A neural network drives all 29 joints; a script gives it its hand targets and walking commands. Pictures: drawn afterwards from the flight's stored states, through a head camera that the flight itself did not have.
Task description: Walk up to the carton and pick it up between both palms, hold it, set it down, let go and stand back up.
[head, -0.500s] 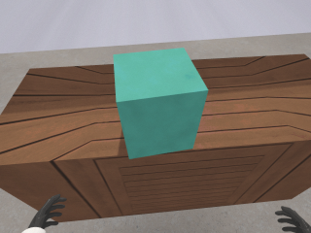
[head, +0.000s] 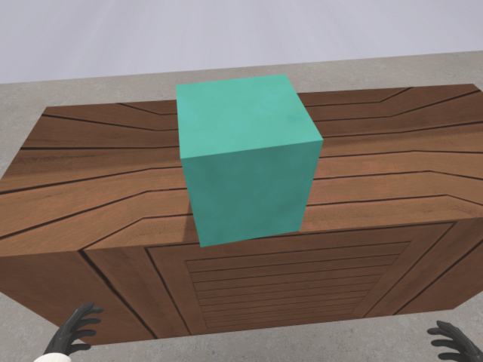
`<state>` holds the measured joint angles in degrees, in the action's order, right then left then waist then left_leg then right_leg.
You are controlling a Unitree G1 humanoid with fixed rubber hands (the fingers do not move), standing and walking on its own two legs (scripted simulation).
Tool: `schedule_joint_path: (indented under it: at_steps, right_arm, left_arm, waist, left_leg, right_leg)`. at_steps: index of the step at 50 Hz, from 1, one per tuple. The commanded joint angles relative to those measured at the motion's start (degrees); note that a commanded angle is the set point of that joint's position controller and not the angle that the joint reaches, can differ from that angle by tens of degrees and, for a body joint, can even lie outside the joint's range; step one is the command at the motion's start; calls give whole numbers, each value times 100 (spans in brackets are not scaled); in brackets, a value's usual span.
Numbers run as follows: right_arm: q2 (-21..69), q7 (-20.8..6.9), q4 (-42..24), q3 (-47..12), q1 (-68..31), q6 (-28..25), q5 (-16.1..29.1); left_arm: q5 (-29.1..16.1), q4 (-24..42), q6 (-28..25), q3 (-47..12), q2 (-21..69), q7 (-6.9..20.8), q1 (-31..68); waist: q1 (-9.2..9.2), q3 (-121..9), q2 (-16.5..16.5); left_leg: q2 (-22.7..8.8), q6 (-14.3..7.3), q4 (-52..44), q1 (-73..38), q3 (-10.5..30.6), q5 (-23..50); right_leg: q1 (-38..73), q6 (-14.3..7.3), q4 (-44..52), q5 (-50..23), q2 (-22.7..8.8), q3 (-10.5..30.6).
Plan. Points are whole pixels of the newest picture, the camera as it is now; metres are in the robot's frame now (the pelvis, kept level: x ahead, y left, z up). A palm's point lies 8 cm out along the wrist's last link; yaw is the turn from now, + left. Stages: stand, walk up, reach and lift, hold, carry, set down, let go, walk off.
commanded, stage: walk up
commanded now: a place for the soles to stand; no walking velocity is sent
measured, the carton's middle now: (241, 162) +0.46 +0.02 +0.07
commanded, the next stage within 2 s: none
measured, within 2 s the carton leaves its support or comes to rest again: neither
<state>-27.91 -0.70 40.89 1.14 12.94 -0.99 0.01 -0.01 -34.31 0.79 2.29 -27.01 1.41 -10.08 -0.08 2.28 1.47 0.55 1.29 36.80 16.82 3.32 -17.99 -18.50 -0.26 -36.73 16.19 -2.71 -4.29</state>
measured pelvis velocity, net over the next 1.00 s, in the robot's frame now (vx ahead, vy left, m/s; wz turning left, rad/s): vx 0.00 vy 0.00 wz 0.00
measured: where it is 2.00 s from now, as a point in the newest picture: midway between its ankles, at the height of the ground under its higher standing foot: outside the picture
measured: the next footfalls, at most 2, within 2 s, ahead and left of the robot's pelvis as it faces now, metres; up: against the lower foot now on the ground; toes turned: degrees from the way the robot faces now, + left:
none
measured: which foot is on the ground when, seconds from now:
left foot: down 0.00-1.00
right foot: down 0.00-1.00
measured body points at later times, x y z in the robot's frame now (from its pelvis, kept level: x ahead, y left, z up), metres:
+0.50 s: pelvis +0.00 +0.00 +0.00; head +0.01 +0.01 +0.45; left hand +0.17 +0.32 -0.06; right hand +0.13 -0.34 -0.07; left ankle +0.02 +0.13 -0.72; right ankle +0.04 -0.12 -0.72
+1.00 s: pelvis +0.00 +0.00 +0.00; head +0.01 +0.01 +0.45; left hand +0.17 +0.32 -0.06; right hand +0.13 -0.34 -0.07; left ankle +0.02 +0.13 -0.72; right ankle +0.04 -0.12 -0.72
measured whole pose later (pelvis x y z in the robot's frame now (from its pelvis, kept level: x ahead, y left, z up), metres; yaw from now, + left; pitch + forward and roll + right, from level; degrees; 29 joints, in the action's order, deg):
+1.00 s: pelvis +0.00 +0.00 +0.00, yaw +0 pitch -2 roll +0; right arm -27.9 -0.8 40.9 1.1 12.8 -1.0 0.0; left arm 0.0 -34.3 0.7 2.3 -27.0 1.4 -10.0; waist -0.1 2.3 1.3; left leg 0.5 1.3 36.7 16.8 3.3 -17.9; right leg -18.5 -0.3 -36.7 16.1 -2.7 -4.3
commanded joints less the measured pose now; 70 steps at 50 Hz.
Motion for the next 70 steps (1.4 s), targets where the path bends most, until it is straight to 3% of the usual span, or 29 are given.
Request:
schedule_joint_path:
  at_steps: [1,6,7,13,15,17,19,23,26,28,30,33,34,35,38,40,41,43,45,48,50,52,53,55,57,59,63,66,70]
  right_arm:
    - [-905,10,-204,259,-38,-107,111]
    - [-986,8,-183,248,-202,-96,68]
    - [-941,-8,-223,254,-199,-105,102]
    - [-879,-9,-220,228,-121,-119,77]
    - [-938,-16,-193,257,-70,-102,92]
    - [-912,-28,-264,296,-103,-101,63]
    - [-942,-16,-212,267,-175,-95,79]
    - [-935,6,-238,271,-52,-115,92]
    - [-1016,-12,-254,291,-264,-90,75]
    - [-964,-8,-236,270,-140,-108,96]
    - [-959,-14,-264,257,-197,-102,92]
    - [-898,-9,-232,255,-124,-109,94]
    - [-945,-21,-265,271,-229,-121,78]
    - [-970,-24,-210,258,-121,-101,106]
    - [-899,-35,-224,259,-198,-98,57]
    - [-962,-35,-225,275,-118,-104,104]
    - [-979,-12,-232,279,-258,-101,88]
    - [-890,-10,-159,247,-229,-97,85]
    - [-929,-38,-218,267,-166,-101,89]
    - [-870,-30,-186,261,-105,-54,113]
    - [-910,-20,-209,258,-174,-89,41]
    - [-915,-41,-215,287,-206,-86,91]
    - [-888,-25,-223,281,-162,-85,113]
    - [-857,-9,-187,259,-156,-83,91]
    - [-881,-27,-183,245,-107,-75,128]
    - [-898,-18,-130,273,-87,-66,110]
    - [-871,-11,-177,275,-86,-68,102]
    - [-881,-16,-268,218,-194,-92,75]
    - [-910,-31,-176,268,-152,-71,105]
  left_arm:
    - [-75,-110,-199,342,-1065,-36,358]
    - [-111,-126,-178,347,-948,-16,406]
    - [-90,-123,-172,359,-993,-26,428]
    - [-61,-88,-198,347,-961,-41,395]
    - [-80,-117,-191,362,-994,-34,489]
    - [-73,-92,-208,363,-985,-35,433]
    - [-83,-126,-214,359,-1006,-38,308]
    - [-94,-169,-199,348,-1025,-40,288]
    - [-91,-160,-185,348,-1010,-35,356]
    - [-69,-135,-200,364,-1061,-35,326]
    - [-53,-134,-194,370,-1100,-41,314]
    - [-88,-78,-186,334,-914,-32,469]
    - [-72,-88,-200,336,-987,-35,487]
    - [-83,-78,-210,334,-974,-43,413]
    - [-71,-177,-194,313,-995,-39,411]
    - [-98,-101,-194,342,-1029,-45,408]
    - [-95,-102,-194,322,-971,-43,361]
    - [-133,-116,-197,344,-994,-30,338]
    - [-114,-118,-183,343,-1010,-43,376]
    - [-88,-105,-203,328,-1063,-48,383]
    - [-87,-157,-214,327,-909,-43,413]
    - [-83,-112,-202,360,-955,-40,284]
    - [-85,-129,-200,336,-966,-49,315]
    - [-83,-55,-221,344,-945,-45,297]
    - [-85,-166,-191,336,-1042,-55,370]
    - [-106,-126,-189,353,-1109,-65,285]
    - [-79,-117,-195,358,-1047,-51,366]
    - [-73,-99,-198,321,-1001,-43,368]
    - [-70,-71,-197,385,-1062,-54,419]
  waist:
    - [-49,-591,-92]
    - [-107,-445,-490]
    - [-110,-264,-250]
    - [-99,-466,-276]
    - [-50,-442,-86]
    - [-47,-358,-332]
    - [-136,-464,-300]
    - [-92,-624,-147]
    - [-146,-381,-362]
    - [-88,-541,-73]
    - [-127,-498,-407]
    - [-92,-403,-141]
    - [-89,-545,-356]
    - [-78,-503,-125]
    - [-71,-370,-325]
    - [-76,-636,-136]
    - [-165,-416,-370]
    - [-109,-440,-498]
    - [-77,-502,-422]
    - [-3,-530,-142]
    - [-95,-412,-438]
    - [-101,-538,-192]
    - [-69,-533,-371]
    - [-109,-588,-318]
    - [-50,-628,-53]
    - [-54,-561,-288]
    - [-78,-441,-1]
    - [-136,-480,-338]
    - [-110,-391,0]
  left_leg:
    - [-443,-343,-999,498,1022,756]
    - [-515,-425,-1129,688,1099,648]
    - [-529,-418,-1216,821,1156,545]
    - [-409,-412,-1057,684,1025,301]
    - [-419,-355,-1052,621,985,521]
    - [-409,-380,-987,495,916,691]
    - [-440,-407,-1008,611,1022,714]
    - [-446,-387,-1027,537,1063,650]
    - [-458,-359,-1073,677,1093,767]
    - [-478,-368,-942,507,1010,814]
    - [-448,-338,-1059,731,1078,644]
    - [-511,-449,-1161,647,1162,452]
    - [-525,-397,-1085,634,1141,749]
    - [-495,-419,-1036,620,1095,660]
    - [-459,-365,-1079,605,1061,688]
    - [-494,-403,-1065,537,1041,668]
    - [-512,-383,-1143,681,1123,584]
    - [-454,-388,-1105,653,935,586]
    - [-501,-383,-1110,519,1068,637]
    - [-396,-363,-913,442,931,523]
    - [-443,-402,-1102,588,1055,600]
    - [-512,-420,-1098,579,1054,622]
    - [-486,-385,-1058,537,1083,741]
    - [-416,-377,-940,527,937,667]
    - [-406,-321,-942,432,940,764]
    - [-404,-350,-850,437,890,767]
    - [-428,-363,-988,584,993,489]
    - [-440,-380,-1086,717,1043,357]
    - [-325,-343,-969,612,891,440]
  right_leg:
    - [1262,-359,911,-30,-830,720]
    - [1102,-285,741,195,-722,641]
    - [1190,-248,785,188,-654,622]
    - [1171,-361,1038,360,-872,827]
    - [1133,-332,977,410,-820,713]
    - [957,-321,942,289,-792,733]
    - [1175,-319,887,124,-797,688]
    - [1198,-311,871,144,-795,726]
    - [1156,-312,864,63,-693,693]
    - [1107,-329,887,0,-791,745]
    - [1242,-333,845,157,-811,753]
    - [1072,-282,819,292,-736,636]
    - [1227,-289,831,67,-707,667]
    - [1126,-314,800,187,-743,649]
    - [1028,-298,835,204,-761,645]
    - [1197,-311,744,131,-752,633]
    - [1085,-293,781,227,-721,669]
    - [1134,-326,848,216,-815,733]
    - [1063,-277,798,128,-707,617]
    - [954,-378,962,218,-890,782]
    - [1115,-343,837,143,-783,684]
    - [1178,-345,876,197,-778,651]
    - [1163,-330,866,227,-772,619]
    - [1246,-421,948,140,-896,770]
    - [1225,-370,969,-16,-864,740]
    - [1072,-383,957,97,-931,800]
    - [1095,-385,1000,467,-893,757]
    - [1161,-337,963,244,-831,780]
    - [1086,-367,1146,574,-907,807]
